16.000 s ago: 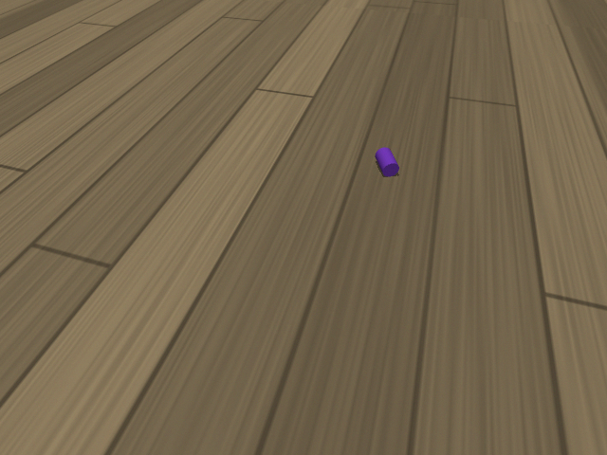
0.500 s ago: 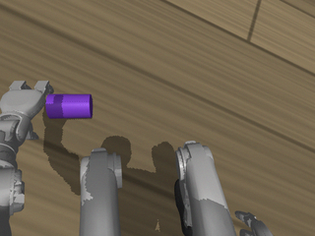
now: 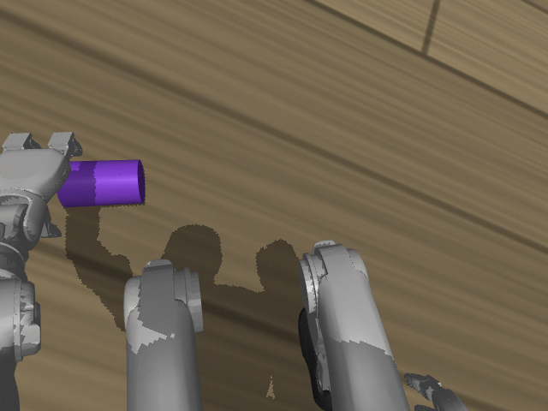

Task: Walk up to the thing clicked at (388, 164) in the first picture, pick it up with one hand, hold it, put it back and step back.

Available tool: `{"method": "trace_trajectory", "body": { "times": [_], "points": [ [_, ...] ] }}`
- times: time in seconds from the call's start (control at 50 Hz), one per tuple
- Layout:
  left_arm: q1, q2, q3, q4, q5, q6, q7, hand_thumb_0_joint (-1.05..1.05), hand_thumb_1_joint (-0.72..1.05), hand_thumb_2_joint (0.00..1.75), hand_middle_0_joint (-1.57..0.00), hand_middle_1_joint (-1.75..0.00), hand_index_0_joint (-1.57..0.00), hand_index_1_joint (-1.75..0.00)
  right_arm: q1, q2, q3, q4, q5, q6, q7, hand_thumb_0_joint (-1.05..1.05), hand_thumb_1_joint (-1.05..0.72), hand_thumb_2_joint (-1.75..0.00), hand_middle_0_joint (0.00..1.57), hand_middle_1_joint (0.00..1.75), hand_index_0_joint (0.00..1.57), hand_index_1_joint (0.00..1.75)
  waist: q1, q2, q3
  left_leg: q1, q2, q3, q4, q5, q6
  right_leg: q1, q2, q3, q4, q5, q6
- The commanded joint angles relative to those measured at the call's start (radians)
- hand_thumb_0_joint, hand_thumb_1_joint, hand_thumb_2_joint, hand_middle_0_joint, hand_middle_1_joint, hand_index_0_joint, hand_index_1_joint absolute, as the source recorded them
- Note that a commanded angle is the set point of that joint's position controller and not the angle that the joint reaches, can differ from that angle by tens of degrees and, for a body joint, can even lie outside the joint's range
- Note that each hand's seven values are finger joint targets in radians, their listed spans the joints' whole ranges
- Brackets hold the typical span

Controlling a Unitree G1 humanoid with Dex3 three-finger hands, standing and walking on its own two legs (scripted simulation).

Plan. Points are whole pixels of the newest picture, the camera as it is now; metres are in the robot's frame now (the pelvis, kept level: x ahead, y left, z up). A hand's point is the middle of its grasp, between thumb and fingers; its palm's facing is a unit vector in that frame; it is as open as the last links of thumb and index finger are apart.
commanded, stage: rise first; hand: left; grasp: from above
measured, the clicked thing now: (104, 183) +0.50 +0.28 -0.29
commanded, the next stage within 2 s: approach in 1.50 s
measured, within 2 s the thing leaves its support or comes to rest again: neither
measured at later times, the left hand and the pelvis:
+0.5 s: hand (55, 193) +0.44 +0.32 -0.17, palm faces -0.44 -0.07 -0.90, open 14.1 cm; pelvis +0.00 +0.00 -0.01, yaw -1 degrees
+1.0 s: hand (49, 184) +0.45 +0.33 -0.17, palm faces -0.44 -0.06 -0.90, open 14.1 cm; pelvis +0.00 +0.00 -0.01, yaw -1 degrees
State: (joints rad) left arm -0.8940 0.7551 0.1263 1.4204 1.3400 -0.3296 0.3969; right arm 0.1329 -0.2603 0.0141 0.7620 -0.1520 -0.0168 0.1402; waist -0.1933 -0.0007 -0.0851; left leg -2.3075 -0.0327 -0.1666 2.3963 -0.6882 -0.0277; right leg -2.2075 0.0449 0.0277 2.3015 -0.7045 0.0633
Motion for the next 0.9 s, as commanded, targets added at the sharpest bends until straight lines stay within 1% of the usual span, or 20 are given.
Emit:
{"method": "trace_trajectory", "body": {
  "times": [0.0,0.12,0.14,0.18,0.2,0.22,0.28,0.32,0.42,0.46,0.52,0.58,0.68,0.74,0.78,0.8,0.82,0.84,0.86,0.88],
  "points": [
    [-0.272,0.265,0.034,-0.114,-0.016,-0.004,0.036,0.00,-0.55,1.01,-0.07,-1.03,-0.07,-1.02,0.178,-0.243,-0.073,-0.024,0.000,-0.001,-0.009,0.00,-0.91,-0.90,0.20,0.30,0.20,0.30,-0.003,0.255,-0.640,0.558,0.004,0.111,-0.266,0.174,0.046,0.254,0.004,-0.171,-0.197,0.214,-0.089],
    [-0.288,0.281,0.041,-0.122,-0.019,-0.009,0.050,0.00,-0.55,1.01,-0.07,-1.02,-0.07,-1.02,0.179,-0.247,-0.065,-0.017,-0.002,-0.005,-0.008,0.00,-0.91,-0.90,0.20,0.30,0.20,0.30,-0.002,0.259,-0.638,0.555,0.004,0.114,-0.258,0.164,0.047,0.250,0.006,-0.174,-0.197,0.207,-0.091],
    [-0.287,0.273,0.035,-0.114,-0.015,-0.007,0.051,0.00,-0.56,1.02,-0.07,-1.02,-0.07,-1.02,0.182,-0.247,-0.063,-0.017,-0.005,-0.004,-0.008,0.00,-0.91,-0.90,0.20,0.30,0.20,0.30,-0.015,0.265,-0.638,0.547,0.004,0.116,-0.252,0.167,0.047,0.256,0.006,-0.176,-0.194,0.213,-0.090],
    [-0.317,0.295,0.048,-0.146,-0.021,-0.011,0.055,0.00,-0.54,1.01,-0.08,-1.01,-0.08,-1.02,0.181,-0.252,-0.066,-0.015,-0.006,-0.006,-0.007,0.00,-0.91,-0.90,0.20,0.30,0.20,0.30,-0.008,0.287,-0.657,0.555,0.005,0.113,-0.254,0.168,0.045,0.248,0.004,-0.176,-0.185,0.210,-0.090],
    [-0.288,0.281,0.039,-0.116,-0.016,-0.006,0.054,0.00,-0.56,1.03,-0.08,-1.01,-0.07,-1.01,0.184,-0.251,-0.062,-0.015,-0.009,-0.006,-0.006,0.00,-0.91,-0.90,0.20,0.30,0.20,0.30,-0.011,0.279,-0.638,0.554,0.005,0.117,-0.247,0.174,0.045,0.252,0.003,-0.174,-0.187,0.217,-0.089],
    [-0.316,0.281,0.031,-0.136,-0.019,-0.011,0.055,0.00,-0.55,1.01,-0.07,-1.02,-0.07,-1.02,0.175,-0.248,-0.062,-0.016,-0.007,-0.005,-0.008,0.00,-0.91,-0.90,0.20,0.30,0.20,0.30,-0.013,0.279,-0.652,0.547,0.006,0.118,-0.240,0.172,0.047,0.251,0.006,-0.174,-0.191,0.220,-0.089],
    [-0.305,0.285,0.037,-0.124,-0.020,-0.006,0.054,0.00,-0.55,1.02,-0.08,-1.01,-0.07,-1.02,0.189,-0.254,-0.059,-0.011,-0.009,-0.004,-0.007,0.00,-0.91,-0.90,0.20,0.30,0.20,0.30,-0.021,0.273,-0.638,0.541,0.003,0.117,-0.234,0.186,0.048,0.262,0.004,-0.173,-0.190,0.235,-0.086],
    [-0.303,0.295,0.041,-0.121,-0.021,-0.006,0.058,0.00,-0.56,1.02,-0.08,-1.01,-0.07,-1.01,0.178,-0.253,-0.060,-0.011,-0.006,-0.003,-0.010,0.00,-0.91,-0.90,0.20,0.30,0.20,0.30,-0.007,0.272,-0.642,0.539,0.004,0.119,-0.238,0.167,0.048,0.255,0.007,-0.174,-0.193,0.216,-0.089],
    [-0.338,0.294,0.028,-0.115,-0.013,-0.004,0.058,0.00,-0.56,1.03,-0.07,-1.02,-0.06,-1.02,0.177,-0.258,-0.055,-0.012,-0.008,-0.002,-0.009,0.00,-0.91,-0.90,0.20,0.30,0.20,0.30,-0.030,0.297,-0.639,0.558,0.007,0.107,-0.232,0.186,0.042,0.231,0.004,-0.183,-0.169,0.231,-0.089],
    [-0.337,0.299,0.026,-0.101,-0.011,-0.006,0.058,0.00,-0.56,1.03,-0.07,-1.01,-0.07,-1.02,0.173,-0.256,-0.051,-0.012,-0.008,-0.001,-0.009,0.00,-0.91,-0.90,0.20,0.30,0.20,0.30,-0.020,0.286,-0.637,0.540,0.004,0.109,-0.232,0.173,0.044,0.232,0.007,-0.181,-0.171,0.221,-0.091],
    [-0.340,0.294,0.025,-0.087,-0.008,-0.007,0.057,0.00,-0.55,1.02,-0.08,-1.02,-0.07,-1.02,0.177,-0.260,-0.044,-0.012,-0.016,0.000,-0.010,0.00,-0.91,-0.90,0.20,0.30,0.20,0.30,-0.034,0.281,-0.635,0.532,0.002,0.110,-0.224,0.176,0.046,0.242,0.007,-0.183,-0.172,0.225,-0.088],
    [-0.342,0.294,0.016,-0.079,-0.005,-0.006,0.054,0.00,-0.56,1.04,-0.08,-1.01,-0.07,-1.02,0.168,-0.261,-0.044,-0.014,-0.015,0.002,-0.011,0.00,-0.91,-0.90,0.20,0.30,0.20,0.30,-0.027,0.304,-0.628,0.550,0.003,0.104,-0.239,0.171,0.040,0.220,0.007,-0.189,-0.166,0.214,-0.090],
    [-0.370,0.322,0.025,-0.081,-0.004,-0.004,0.053,0.00,-0.56,1.03,-0.07,-1.02,-0.07,-1.03,0.176,-0.268,-0.036,-0.018,-0.016,0.000,-0.010,0.00,-0.91,-0.90,0.20,0.30,0.20,0.30,-0.037,0.307,-0.625,0.542,0.003,0.103,-0.229,0.165,0.041,0.224,0.005,-0.186,-0.163,0.214,-0.089],
    [-0.362,0.309,0.019,-0.079,-0.005,-0.006,0.049,0.00,-0.57,1.04,-0.07,-1.02,-0.06,-1.03,0.177,-0.266,-0.034,-0.017,-0.019,0.002,-0.008,0.00,-0.91,-0.90,0.20,0.30,0.20,0.30,-0.040,0.314,-0.621,0.551,0.004,0.093,-0.241,0.174,0.036,0.214,0.003,-0.192,-0.154,0.216,-0.089],
    [-0.382,0.327,0.020,-0.105,0.000,-0.008,0.044,0.00,-0.58,1.04,-0.07,-1.03,-0.06,-1.04,0.173,-0.269,-0.035,-0.022,-0.015,0.004,-0.010,0.00,-0.91,-0.90,0.20,0.30,0.20,0.30,-0.035,0.337,-0.654,0.572,0.005,0.093,-0.238,0.183,0.035,0.215,0.007,-0.191,-0.154,0.224,-0.093],
    [-0.392,0.351,0.039,-0.122,-0.001,-0.010,0.047,0.00,-0.57,1.04,-0.07,-1.03,-0.06,-1.04,0.177,-0.275,-0.037,-0.022,-0.014,0.005,-0.010,0.00,-0.91,-0.90,0.20,0.30,0.20,0.30,-0.028,0.362,-0.663,0.584,0.006,0.088,-0.246,0.194,0.030,0.211,0.002,-0.191,-0.142,0.231,-0.092],
    [-0.353,0.321,0.024,-0.095,-0.001,-0.004,0.045,0.00,-0.57,1.03,-0.06,-1.04,-0.06,-1.04,0.180,-0.269,-0.037,-0.021,-0.014,0.004,-0.007,0.00,-0.91,-0.90,0.20,0.30,0.20,0.30,-0.027,0.357,-0.642,0.588,0.007,0.087,-0.245,0.201,0.028,0.206,0.002,-0.191,-0.140,0.237,-0.093],
    [-0.363,0.296,0.008,-0.083,-0.004,-0.001,0.041,0.00,-0.57,1.03,-0.06,-1.04,-0.06,-1.04,0.181,-0.270,-0.038,-0.019,-0.017,0.003,-0.006,0.00,-0.91,-0.90,0.20,0.30,0.20,0.30,-0.044,0.334,-0.626,0.583,0.009,0.085,-0.238,0.202,0.030,0.195,0.002,-0.193,-0.144,0.238,-0.091],
    [-0.377,0.300,0.008,-0.100,-0.004,-0.003,0.039,0.00,-0.57,1.03,-0.07,-1.04,-0.06,-1.05,0.185,-0.267,-0.033,-0.019,-0.017,0.004,-0.005,0.00,-0.91,-0.90,0.20,0.30,0.20,0.30,-0.052,0.346,-0.617,0.568,0.005,0.091,-0.236,0.200,0.033,0.208,0.003,-0.191,-0.150,0.242,-0.090],
    [-0.392,0.315,0.021,-0.134,-0.009,-0.006,0.038,0.00,-0.56,1.03,-0.06,-1.04,-0.06,-1.04,0.187,-0.273,-0.037,-0.021,-0.015,0.006,-0.006,0.00,-0.91,-0.90,0.20,0.30,0.20,0.30,-0.039,0.354,-0.650,0.580,0.005,0.087,-0.245,0.205,0.031,0.213,0.002,-0.191,-0.149,0.245,-0.090]
  ]
}}
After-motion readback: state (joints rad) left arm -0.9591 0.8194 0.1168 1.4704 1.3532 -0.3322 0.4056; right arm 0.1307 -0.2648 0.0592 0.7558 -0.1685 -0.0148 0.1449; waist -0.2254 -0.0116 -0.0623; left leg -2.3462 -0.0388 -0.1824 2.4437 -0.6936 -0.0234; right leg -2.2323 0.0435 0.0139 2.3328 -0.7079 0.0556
